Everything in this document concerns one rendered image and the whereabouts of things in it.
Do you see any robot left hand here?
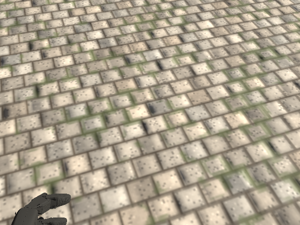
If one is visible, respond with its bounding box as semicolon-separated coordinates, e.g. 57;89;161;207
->
11;192;71;225

